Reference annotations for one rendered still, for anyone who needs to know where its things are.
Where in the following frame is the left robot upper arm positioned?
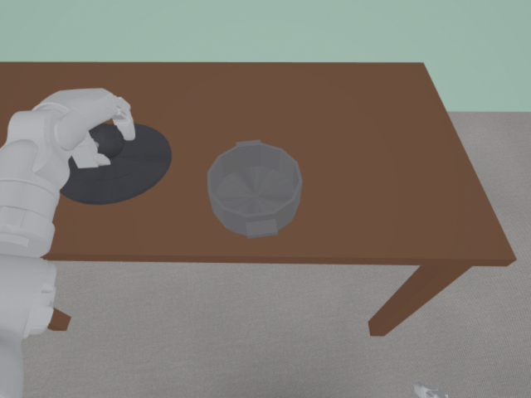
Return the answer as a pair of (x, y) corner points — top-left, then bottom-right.
(0, 254), (56, 398)

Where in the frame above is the robot left hand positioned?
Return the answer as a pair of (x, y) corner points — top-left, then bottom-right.
(41, 88), (135, 168)

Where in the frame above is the left robot forearm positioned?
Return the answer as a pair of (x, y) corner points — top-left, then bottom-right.
(0, 100), (86, 258)

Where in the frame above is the pot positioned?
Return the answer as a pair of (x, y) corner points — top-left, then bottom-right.
(207, 139), (303, 239)

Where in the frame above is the table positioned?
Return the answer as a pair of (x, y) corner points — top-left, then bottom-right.
(0, 61), (517, 337)

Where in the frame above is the lid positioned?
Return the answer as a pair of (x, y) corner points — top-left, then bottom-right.
(60, 124), (172, 205)

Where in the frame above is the knob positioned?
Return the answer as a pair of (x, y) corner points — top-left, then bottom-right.
(89, 124), (124, 158)

